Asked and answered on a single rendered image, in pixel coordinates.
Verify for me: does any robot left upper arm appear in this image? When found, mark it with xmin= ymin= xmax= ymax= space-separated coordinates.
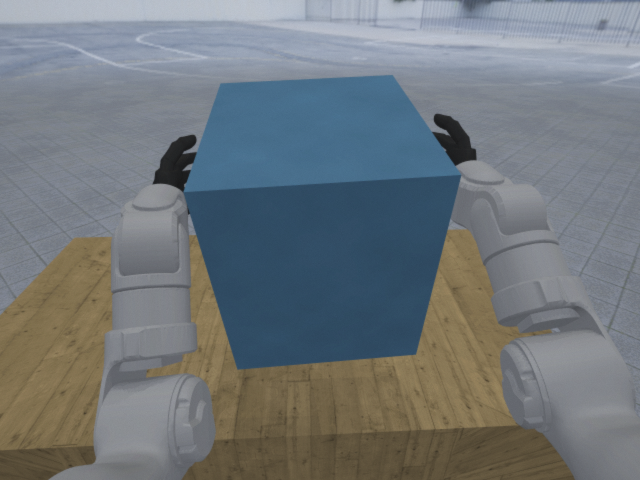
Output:
xmin=49 ymin=373 xmax=216 ymax=480

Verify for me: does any robot left hand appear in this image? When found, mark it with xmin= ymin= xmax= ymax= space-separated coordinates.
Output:
xmin=152 ymin=135 xmax=197 ymax=215

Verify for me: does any pedestal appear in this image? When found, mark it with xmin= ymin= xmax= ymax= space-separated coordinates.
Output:
xmin=0 ymin=229 xmax=575 ymax=480

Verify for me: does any carton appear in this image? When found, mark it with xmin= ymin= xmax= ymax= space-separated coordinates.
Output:
xmin=183 ymin=75 xmax=461 ymax=370

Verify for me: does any robot right upper arm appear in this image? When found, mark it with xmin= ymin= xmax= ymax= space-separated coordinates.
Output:
xmin=500 ymin=328 xmax=640 ymax=480

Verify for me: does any left robot forearm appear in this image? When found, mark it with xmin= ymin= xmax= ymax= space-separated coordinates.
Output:
xmin=93 ymin=184 xmax=198 ymax=456

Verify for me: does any right robot forearm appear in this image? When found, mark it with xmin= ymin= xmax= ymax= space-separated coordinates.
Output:
xmin=451 ymin=160 xmax=636 ymax=409

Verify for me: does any robot right hand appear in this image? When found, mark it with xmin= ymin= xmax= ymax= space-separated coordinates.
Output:
xmin=432 ymin=114 xmax=477 ymax=166

